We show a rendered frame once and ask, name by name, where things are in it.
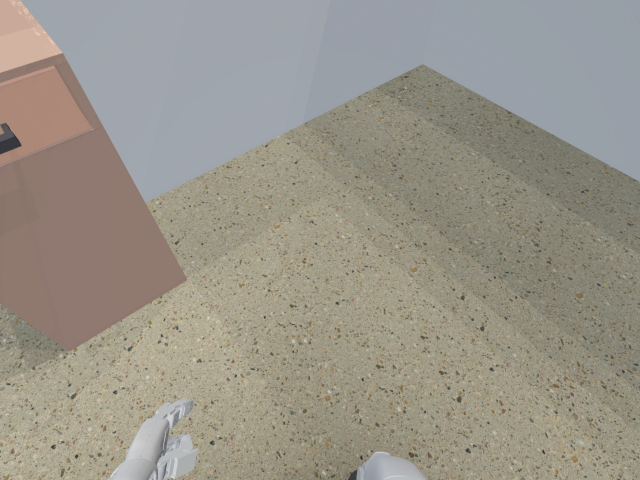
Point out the robot right shin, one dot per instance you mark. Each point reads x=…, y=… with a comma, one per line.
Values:
x=377, y=454

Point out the right robot thigh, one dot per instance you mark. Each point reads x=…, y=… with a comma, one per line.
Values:
x=385, y=467

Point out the left robot forearm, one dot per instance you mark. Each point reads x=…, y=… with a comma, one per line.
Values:
x=135, y=469

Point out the cabinet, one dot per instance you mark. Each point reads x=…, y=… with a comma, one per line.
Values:
x=79, y=248

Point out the robot left hand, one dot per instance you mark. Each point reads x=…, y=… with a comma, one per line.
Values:
x=175, y=456

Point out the drawer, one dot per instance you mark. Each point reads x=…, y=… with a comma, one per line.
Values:
x=39, y=110

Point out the handle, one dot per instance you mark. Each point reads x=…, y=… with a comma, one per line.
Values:
x=8, y=141

